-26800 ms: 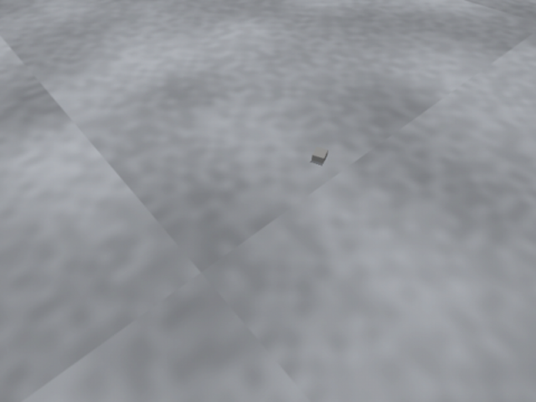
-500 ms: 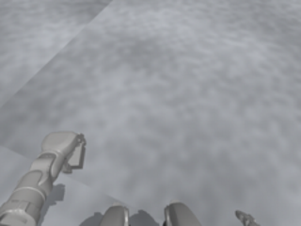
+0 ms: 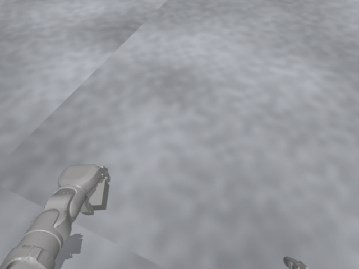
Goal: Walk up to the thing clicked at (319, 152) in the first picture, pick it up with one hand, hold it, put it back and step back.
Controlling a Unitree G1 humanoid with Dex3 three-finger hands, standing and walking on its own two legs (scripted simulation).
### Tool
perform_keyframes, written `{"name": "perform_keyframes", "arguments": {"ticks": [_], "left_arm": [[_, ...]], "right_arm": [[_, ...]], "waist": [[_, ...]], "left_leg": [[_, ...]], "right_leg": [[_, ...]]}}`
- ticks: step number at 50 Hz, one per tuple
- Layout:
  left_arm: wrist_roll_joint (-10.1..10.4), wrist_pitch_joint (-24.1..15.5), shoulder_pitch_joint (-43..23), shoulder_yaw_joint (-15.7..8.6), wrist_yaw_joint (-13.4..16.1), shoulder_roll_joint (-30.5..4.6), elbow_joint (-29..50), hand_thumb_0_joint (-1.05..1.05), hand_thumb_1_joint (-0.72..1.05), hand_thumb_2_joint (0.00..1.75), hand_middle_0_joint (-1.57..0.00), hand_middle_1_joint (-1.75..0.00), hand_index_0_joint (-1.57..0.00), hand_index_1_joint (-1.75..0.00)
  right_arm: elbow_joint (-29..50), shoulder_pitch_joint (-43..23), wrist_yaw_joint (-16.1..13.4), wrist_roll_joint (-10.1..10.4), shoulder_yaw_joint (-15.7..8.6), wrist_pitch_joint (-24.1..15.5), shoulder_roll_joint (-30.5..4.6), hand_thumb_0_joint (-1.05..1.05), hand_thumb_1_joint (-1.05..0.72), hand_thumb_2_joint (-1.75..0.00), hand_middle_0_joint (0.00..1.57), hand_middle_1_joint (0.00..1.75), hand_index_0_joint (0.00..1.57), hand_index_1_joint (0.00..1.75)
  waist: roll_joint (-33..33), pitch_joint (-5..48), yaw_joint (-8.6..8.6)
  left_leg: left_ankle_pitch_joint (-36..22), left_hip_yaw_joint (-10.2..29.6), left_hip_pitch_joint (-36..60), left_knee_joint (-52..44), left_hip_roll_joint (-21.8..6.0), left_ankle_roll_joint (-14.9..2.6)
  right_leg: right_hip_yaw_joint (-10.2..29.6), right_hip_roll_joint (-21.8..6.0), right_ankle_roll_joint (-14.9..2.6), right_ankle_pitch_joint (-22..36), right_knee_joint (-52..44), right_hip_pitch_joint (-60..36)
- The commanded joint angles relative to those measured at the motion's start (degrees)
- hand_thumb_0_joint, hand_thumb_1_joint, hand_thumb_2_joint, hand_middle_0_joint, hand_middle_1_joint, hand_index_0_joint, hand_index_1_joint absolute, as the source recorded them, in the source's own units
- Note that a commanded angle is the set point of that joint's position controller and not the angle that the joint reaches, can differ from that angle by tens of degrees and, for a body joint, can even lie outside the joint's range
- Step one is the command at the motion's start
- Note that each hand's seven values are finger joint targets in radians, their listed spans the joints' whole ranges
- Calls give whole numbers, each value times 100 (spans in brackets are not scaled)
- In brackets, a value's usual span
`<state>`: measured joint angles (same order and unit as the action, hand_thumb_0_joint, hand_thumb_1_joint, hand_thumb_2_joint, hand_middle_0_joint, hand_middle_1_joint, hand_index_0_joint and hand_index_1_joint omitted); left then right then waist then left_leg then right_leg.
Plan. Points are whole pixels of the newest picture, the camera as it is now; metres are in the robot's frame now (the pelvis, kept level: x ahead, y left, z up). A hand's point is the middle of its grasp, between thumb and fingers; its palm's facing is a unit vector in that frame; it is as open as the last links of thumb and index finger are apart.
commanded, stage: hold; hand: left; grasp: from above
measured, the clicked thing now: (91, 195) +0.33 +0.22 -0.10
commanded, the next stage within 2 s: crouch in 1.80 s
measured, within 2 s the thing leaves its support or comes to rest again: neither
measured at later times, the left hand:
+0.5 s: hand (81, 196) +0.30 +0.22 -0.03, palm faces -0.46 -0.01 -0.89, open 9.3 cm
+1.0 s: hand (80, 199) +0.29 +0.21 -0.01, palm faces -0.45 -0.02 -0.89, open 9.4 cm
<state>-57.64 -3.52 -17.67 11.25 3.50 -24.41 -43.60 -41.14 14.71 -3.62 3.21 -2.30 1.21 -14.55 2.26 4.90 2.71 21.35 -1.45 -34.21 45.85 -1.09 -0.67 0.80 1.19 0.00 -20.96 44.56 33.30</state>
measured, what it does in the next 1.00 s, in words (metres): stands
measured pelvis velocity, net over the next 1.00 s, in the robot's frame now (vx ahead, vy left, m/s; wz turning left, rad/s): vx -0.01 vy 0.00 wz -0.01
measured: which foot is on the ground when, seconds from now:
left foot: down 0.00-1.00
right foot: down 0.00-1.00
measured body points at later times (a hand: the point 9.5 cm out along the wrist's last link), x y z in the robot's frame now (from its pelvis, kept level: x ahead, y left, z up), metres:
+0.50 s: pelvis +0.00 +0.00 +0.02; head +0.03 -0.02 +0.46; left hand +0.32 +0.22 +0.02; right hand +0.13 -0.26 -0.10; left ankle +0.01 +0.11 -0.71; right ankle +0.01 -0.12 -0.71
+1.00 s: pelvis -0.01 +0.00 +0.02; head +0.01 -0.03 +0.47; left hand +0.31 +0.21 +0.04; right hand +0.13 -0.26 -0.10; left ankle +0.01 +0.11 -0.71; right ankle +0.01 -0.12 -0.71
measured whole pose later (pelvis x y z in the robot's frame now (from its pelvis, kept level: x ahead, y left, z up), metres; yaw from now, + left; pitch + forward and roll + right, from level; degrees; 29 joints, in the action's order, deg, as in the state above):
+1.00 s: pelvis -0.01 +0.00 +0.02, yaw +0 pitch +3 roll +0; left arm -56.4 -3.7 -12.5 12.5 -2.6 -24.6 -33.5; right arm -39.6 10.7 -4.7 4.1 -1.2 3.5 -14.7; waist 3.2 1.4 0.0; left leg 15.1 -2.4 -20.2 32.5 -0.5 -0.5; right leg 1.8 0.7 -0.2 -15.6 33.4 20.5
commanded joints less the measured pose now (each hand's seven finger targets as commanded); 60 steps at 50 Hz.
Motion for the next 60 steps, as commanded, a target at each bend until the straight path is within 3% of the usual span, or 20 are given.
{"name": "perform_keyframes", "arguments": {"ticks": [1, 8, 15, 16, 17, 22, 23, 28, 34, 37, 38, 47, 60], "left_arm": [[-36, -19, -1607, -533, 170, -1212, 1117, 0, 72, 45, -101, -49, -106, -44], [45, -19, -1525, -488, -35, -1183, 1304, 0, 71, 46, -100, -50, -105, -45], [50, -35, -1550, -518, -85, -1218, 1676, 0, 73, 44, -100, -50, -106, -45], [17, -14, -1384, -507, -109, -1187, 1409, 0, 72, 46, -101, -49, -105, -44], [45, -23, -1377, -481, -149, -1166, 1504, 0, 72, 43, -99, -50, -105, -44], [35, -25, -1401, -460, -241, -1179, 1764, 0, 72, 48, -101, -50, -105, -45], [60, -32, -1431, -559, -237, -1269, 1843, 0, 75, 48, -102, -52, -107, -46], [39, 10, -1281, -480, -253, -1138, 1767, 0, 73, 48, -100, -54, -106, -48], [113, -18, -1348, -557, -298, -1255, 1981, 0, 71, 44, -97, -55, -103, -49], [122, -25, -1246, -567, -328, -1255, 1915, 0, 73, 47, -99, -56, -105, -50], [112, -22, -1241, -464, -350, -1155, 1946, 0, 74, 47, -99, -57, -105, -51], [146, -27, -1253, -573, -365, -1247, 2108, 0, 70, 50, -98, -57, -103, -51], [192, -4, -1093, -521, -529, -1203, 2185, 0, 71, 47, -98, -55, -104, -49]], "right_arm": [[642, -52, -30, -4, -276, -129, -788, 0, -90, -89, 20, 30, 20, 30], [678, -135, -31, 17, -288, -80, -808, 0, -90, -89, 20, 30, 20, 30], [793, -360, -51, 28, -245, -35, -787, 0, -89, -89, 20, 30, 20, 30], [798, -371, -55, 31, -226, -30, -775, 0, -89, -89, 20, 30, 20, 30], [823, -428, -55, 39, -226, -25, -778, 0, -90, -89, 20, 30, 20, 30], [846, -493, -69, 43, -214, -8, -775, 0, -90, -89, 20, 30, 20, 30], [860, -524, -74, 39, -227, -4, -789, 0, -90, -90, 20, 30, 20, 30], [883, -570, -93, 52, -194, 7, -757, 0, -90, -90, 20, 30, 20, 30], [949, -729, -102, 65, -160, 0, -756, 0, -90, -90, 20, 30, 20, 30], [963, -792, -111, 66, -155, -3, -750, 0, -90, -90, 20, 30, 20, 30], [981, -799, -117, 68, -146, -7, -742, 0, -90, -90, 20, 30, 20, 30], [942, -836, -142, 76, -143, 0, -738, 0, -90, -90, 20, 30, 20, 30], [1027, -1004, -149, 106, -99, 54, -704, 0, -90, -90, 20, 30, 20, 30]], "waist": [[19, 1616, -56], [-131, 1611, -91], [21, 1430, -142], [-95, 1262, -109], [-122, 1245, -178], [-123, 1352, -166], [-26, 1430, -213], [-212, 1214, -194], [-74, 1057, -266], [-51, 1083, -281], [-129, 1042, -240], [-118, 1148, -277], [-168, 947, -334]], "left_leg": [[-1711, 143, 1274, -688, 167, 2], [-2022, 68, 1542, -808, 206, -37], [-1817, 59, 1684, -1044, 212, -11], [-1729, 83, 1592, -1062, 208, -21], [-1656, 70, 1629, -1098, 220, -29], [-1774, 71, 1811, -1194, 202, -35], [-1810, 77, 1874, -1223, 193, -24], [-1702, 64, 1821, -1303, 220, -45], [-1312, 84, 1882, -1550, 189, -26], [-1362, 91, 2002, -1611, 173, -15], [-1385, 62, 2005, -1601, 192, -31], [-1644, -7, 2251, -1696, 219, -47], [-1625, -35, 2358, -1904, 214, -70]], "right_leg": [[23, 149, -100, 1500, -742, -812], [59, 125, -49, 1901, -921, -1115], [65, 107, -77, 1652, -1087, -1160], [62, 117, -79, 1559, -1110, -1105], [64, 99, -66, 1507, -1157, -1174], [58, 111, -78, 1573, -1190, -1295], [60, 116, -85, 1576, -1196, -1316], [78, 102, -61, 1548, -1341, -1348], [74, 105, -95, 1083, -1502, -1382], [72, 108, -96, 1107, -1529, -1425], [83, 99, -87, 1156, -1558, -1414], [101, 74, -57, 1434, -1700, -1630], [91, 55, -51, 1412, -1912, -1825]]}}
